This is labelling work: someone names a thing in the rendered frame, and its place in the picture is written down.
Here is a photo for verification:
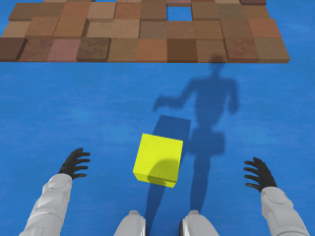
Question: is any robot left hand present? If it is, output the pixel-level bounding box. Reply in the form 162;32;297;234
58;147;91;180

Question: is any robot right hand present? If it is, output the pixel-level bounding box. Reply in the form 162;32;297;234
243;157;278;193

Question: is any robot right forearm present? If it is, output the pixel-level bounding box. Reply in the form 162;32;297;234
261;186;310;236

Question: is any carton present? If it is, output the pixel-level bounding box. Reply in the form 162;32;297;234
133;133;183;188

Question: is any robot left forearm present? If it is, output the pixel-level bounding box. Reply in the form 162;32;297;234
19;173;73;236

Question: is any robot left thigh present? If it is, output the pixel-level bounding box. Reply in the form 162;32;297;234
113;214;146;236

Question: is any robot right shin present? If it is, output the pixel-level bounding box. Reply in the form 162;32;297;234
187;210;200;217

